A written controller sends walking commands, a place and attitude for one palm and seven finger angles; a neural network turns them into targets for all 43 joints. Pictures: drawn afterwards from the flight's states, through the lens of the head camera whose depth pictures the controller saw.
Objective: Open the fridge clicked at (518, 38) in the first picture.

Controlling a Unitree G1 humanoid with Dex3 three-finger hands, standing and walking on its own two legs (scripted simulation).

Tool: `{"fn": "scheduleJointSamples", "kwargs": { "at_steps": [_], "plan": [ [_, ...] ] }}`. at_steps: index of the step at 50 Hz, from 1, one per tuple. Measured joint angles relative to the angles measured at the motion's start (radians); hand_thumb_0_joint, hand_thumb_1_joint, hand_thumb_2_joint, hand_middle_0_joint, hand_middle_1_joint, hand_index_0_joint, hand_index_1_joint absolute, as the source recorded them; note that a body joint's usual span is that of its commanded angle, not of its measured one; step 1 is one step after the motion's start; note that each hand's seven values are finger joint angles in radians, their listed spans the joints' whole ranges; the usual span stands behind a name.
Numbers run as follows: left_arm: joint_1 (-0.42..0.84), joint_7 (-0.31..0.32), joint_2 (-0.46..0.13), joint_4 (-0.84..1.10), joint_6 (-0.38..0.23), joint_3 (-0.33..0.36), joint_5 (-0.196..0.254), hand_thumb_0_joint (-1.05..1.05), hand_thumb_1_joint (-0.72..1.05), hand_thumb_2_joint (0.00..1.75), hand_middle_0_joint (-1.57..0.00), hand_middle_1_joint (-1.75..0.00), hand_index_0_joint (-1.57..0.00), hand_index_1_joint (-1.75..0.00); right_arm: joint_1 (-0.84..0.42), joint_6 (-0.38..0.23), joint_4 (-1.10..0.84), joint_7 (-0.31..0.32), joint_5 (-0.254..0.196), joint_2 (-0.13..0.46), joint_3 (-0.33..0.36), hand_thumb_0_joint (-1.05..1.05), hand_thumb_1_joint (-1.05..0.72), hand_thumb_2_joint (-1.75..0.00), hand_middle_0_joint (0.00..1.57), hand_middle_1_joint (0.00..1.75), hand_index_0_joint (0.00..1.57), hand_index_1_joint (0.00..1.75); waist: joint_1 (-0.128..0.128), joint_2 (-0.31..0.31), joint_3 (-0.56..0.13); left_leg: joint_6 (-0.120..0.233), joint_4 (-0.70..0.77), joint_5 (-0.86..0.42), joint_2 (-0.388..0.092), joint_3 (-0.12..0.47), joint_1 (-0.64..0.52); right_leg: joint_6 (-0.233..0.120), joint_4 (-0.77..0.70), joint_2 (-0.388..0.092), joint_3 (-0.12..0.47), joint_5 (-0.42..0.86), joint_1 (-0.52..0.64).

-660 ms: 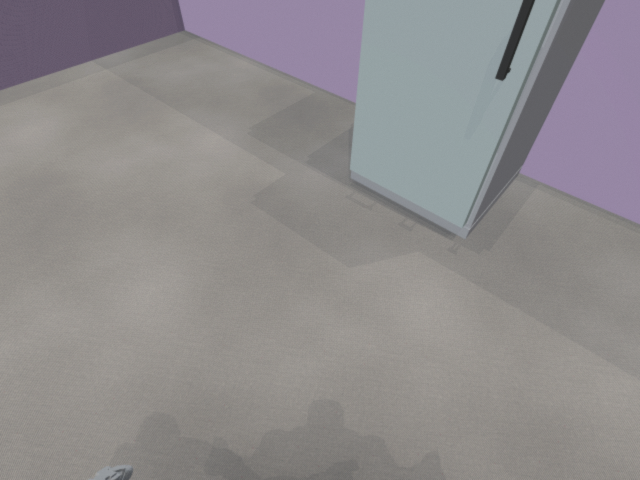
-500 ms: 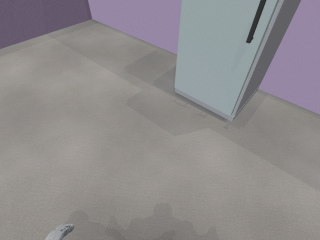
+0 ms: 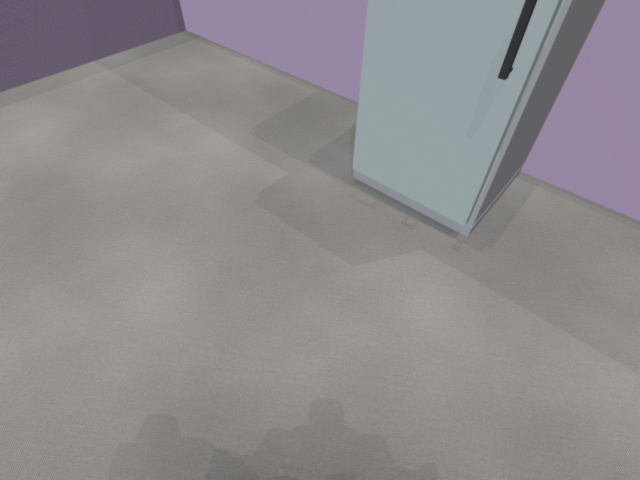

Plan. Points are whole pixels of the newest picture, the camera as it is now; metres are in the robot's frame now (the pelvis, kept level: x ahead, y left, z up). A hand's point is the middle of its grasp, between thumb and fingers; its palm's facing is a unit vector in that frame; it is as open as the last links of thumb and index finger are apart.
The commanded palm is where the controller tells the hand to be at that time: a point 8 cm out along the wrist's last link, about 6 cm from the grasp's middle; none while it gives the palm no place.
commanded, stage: stand and wait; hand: right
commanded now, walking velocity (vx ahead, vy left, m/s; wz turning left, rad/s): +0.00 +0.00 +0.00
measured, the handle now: (523, 27) +1.22 -0.49 +0.09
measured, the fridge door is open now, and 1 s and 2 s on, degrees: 0 0 0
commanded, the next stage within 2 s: look at it before walking up in 0.16 s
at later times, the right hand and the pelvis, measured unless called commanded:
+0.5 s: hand out of the picture +0.08 -0.24 -0.16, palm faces -0.04 +0.94 -0.32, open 7.4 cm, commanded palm none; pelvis +0.00 +0.00 +0.00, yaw +0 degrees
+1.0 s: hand out of the picture +0.07 -0.23 -0.16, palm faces -0.04 +0.95 -0.31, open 7.4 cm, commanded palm none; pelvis +0.01 +0.00 +0.00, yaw +1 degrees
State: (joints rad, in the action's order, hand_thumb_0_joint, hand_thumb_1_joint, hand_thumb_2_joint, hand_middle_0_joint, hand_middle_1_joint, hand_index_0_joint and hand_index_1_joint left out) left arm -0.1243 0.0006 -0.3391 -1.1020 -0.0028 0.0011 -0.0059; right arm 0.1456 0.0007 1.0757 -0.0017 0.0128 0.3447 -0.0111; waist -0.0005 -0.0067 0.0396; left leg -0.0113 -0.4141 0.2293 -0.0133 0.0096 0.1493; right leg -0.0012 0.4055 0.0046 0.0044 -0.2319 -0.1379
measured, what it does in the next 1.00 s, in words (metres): stands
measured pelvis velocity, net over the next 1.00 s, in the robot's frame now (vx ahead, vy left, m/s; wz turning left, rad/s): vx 0.01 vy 0.00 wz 0.02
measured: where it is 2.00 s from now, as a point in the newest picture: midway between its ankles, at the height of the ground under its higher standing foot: (319, 438)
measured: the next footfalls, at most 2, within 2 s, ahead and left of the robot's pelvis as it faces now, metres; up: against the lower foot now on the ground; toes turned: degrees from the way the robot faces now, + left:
left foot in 1.56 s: +0.33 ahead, +0.14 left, +0.00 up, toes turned +17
right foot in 1.96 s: +0.51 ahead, -0.08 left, +0.00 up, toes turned -1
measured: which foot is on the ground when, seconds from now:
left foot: down 0.00-1.00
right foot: down 0.00-1.00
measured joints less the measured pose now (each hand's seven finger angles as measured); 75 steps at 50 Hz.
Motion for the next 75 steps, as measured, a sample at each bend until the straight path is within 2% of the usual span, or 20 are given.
{"fn": "scheduleJointSamples", "kwargs": {
  "at_steps": [46, 51, 58, 61, 63, 65, 68, 70, 72, 75],
  "plan": [
    [0.017, -0.001, 0.005, -0.016, -0.005, -0.006, 0.001, 0.00, 0.91, 0.90, -0.20, -0.30, -0.20, -0.30, -0.007, -0.007, 0.014, 0.000, 0.001, -0.004, -0.002, 0.00, -0.90, -0.90, 0.20, 0.30, 0.20, 0.30, 0.003, -0.001, -0.004, 0.006, 0.037, -0.019, 0.008, 0.000, -0.012, 0.008, -0.038, -0.009, 0.000, 0.018, 0.013],
    [-0.021, -0.002, 0.036, -0.014, 0.006, -0.007, -0.011, 0.00, 0.91, 0.90, -0.20, -0.30, -0.20, -0.30, 0.043, 0.007, 0.012, 0.000, 0.008, -0.035, 0.003, 0.00, -0.90, -0.90, 0.20, 0.30, 0.20, 0.30, 0.011, 0.001, -0.039, 0.010, -0.015, 0.024, 0.018, 0.013, 0.006, 0.008, 0.029, -0.018, -0.015, -0.040, -0.005],
    [-0.136, -0.006, 0.100, -0.012, -0.006, 0.000, -0.012, 0.00, 0.91, 0.90, -0.20, -0.30, -0.20, -0.30, 0.178, 0.001, 0.013, -0.016, 0.009, -0.116, 0.017, 0.00, -0.90, -0.90, 0.20, 0.30, 0.20, 0.30, 0.013, 0.011, -0.063, 0.010, -0.113, 0.121, 0.042, 0.027, 0.024, -0.002, 0.189, -0.043, -0.029, -0.172, -0.044],
    [-0.176, -0.001, 0.135, -0.020, -0.024, 0.003, -0.008, 0.00, 0.91, 0.90, -0.20, -0.30, -0.20, -0.30, 0.233, -0.003, 0.030, -0.015, 0.008, -0.142, 0.026, 0.00, -0.90, -0.90, 0.20, 0.30, 0.20, 0.30, 0.012, -0.020, -0.060, 0.009, -0.169, 0.173, 0.031, 0.057, 0.031, -0.015, 0.202, -0.031, -0.061, -0.208, -0.019],
    [-0.204, 0.007, 0.155, -0.018, -0.053, 0.008, -0.013, 0.00, 0.91, 0.90, -0.20, -0.30, -0.20, -0.30, 0.252, 0.006, 0.051, -0.013, 0.008, -0.159, 0.028, 0.00, -0.90, -0.90, 0.20, 0.30, 0.20, 0.30, 0.003, -0.031, -0.051, 0.030, -0.353, 0.205, 0.025, 0.038, 0.097, -0.023, 0.186, -0.027, -0.093, -0.234, 0.017],
    [-0.247, 0.021, 0.176, -0.016, -0.074, 0.008, -0.015, 0.00, 0.91, 0.90, -0.20, -0.30, -0.20, -0.30, 0.243, 0.014, 0.063, -0.014, 0.011, -0.170, 0.031, 0.00, -0.90, -0.90, 0.20, 0.30, 0.20, 0.30, -0.018, -0.029, -0.032, 0.041, -0.559, 0.232, 0.019, -0.003, 0.182, -0.024, 0.143, -0.030, -0.106, -0.237, 0.067],
    [-0.318, 0.032, 0.207, -0.039, -0.083, 0.005, -0.017, 0.00, 0.91, 0.90, -0.20, -0.30, -0.20, -0.30, 0.190, 0.019, 0.045, -0.023, 0.014, -0.172, 0.043, 0.01, -0.90, -0.90, 0.20, 0.30, 0.20, 0.30, -0.032, -0.025, -0.004, 0.043, -0.689, 0.197, -0.012, -0.058, 0.305, -0.023, 0.050, -0.033, -0.118, -0.219, 0.144],
    [-0.361, 0.037, 0.224, -0.065, -0.082, 0.004, -0.017, 0.00, 0.91, 0.90, -0.20, -0.30, -0.20, -0.30, 0.139, 0.019, 0.017, -0.029, 0.015, -0.170, 0.049, 0.01, -0.91, -0.90, 0.20, 0.30, 0.20, 0.30, -0.035, -0.018, 0.015, 0.041, -0.650, 0.139, -0.035, -0.085, 0.368, -0.017, -0.016, -0.035, -0.125, -0.206, 0.195],
    [-0.395, 0.038, 0.235, -0.091, -0.078, 0.002, -0.017, 0.00, 0.91, 0.90, -0.20, -0.30, -0.20, -0.30, 0.085, 0.018, -0.010, -0.027, 0.015, -0.155, 0.055, 0.01, -0.93, -0.90, 0.20, 0.30, 0.20, 0.30, -0.037, -0.007, 0.037, 0.045, -0.519, 0.080, -0.048, -0.113, 0.397, -0.009, -0.074, -0.041, -0.135, -0.199, 0.244],
    [-0.430, 0.036, 0.241, -0.126, -0.070, 0.004, -0.012, 0.00, 0.91, 0.90, -0.20, -0.30, -0.20, -0.30, 0.011, 0.000, -0.054, -0.029, 0.010, -0.135, 0.060, 0.02, -0.93, -0.90, 0.20, 0.30, 0.20, 0.30, -0.041, 0.014, 0.071, 0.070, -0.340, 0.021, -0.029, -0.146, 0.390, 0.009, -0.104, -0.058, -0.153, -0.223, 0.307]
  ]
}}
